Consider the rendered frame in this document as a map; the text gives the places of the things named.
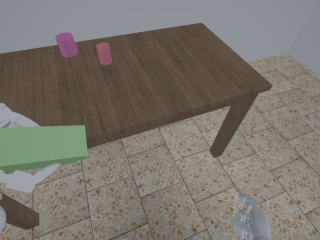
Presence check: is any table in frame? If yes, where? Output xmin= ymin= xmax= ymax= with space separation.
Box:
xmin=0 ymin=22 xmax=273 ymax=230

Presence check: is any robot left hand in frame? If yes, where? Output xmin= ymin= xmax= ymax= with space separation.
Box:
xmin=0 ymin=103 xmax=61 ymax=193

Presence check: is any sponge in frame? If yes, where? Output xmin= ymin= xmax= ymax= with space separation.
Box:
xmin=0 ymin=125 xmax=88 ymax=173

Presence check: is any robot right hand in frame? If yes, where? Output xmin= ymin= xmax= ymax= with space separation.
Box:
xmin=232 ymin=192 xmax=272 ymax=240

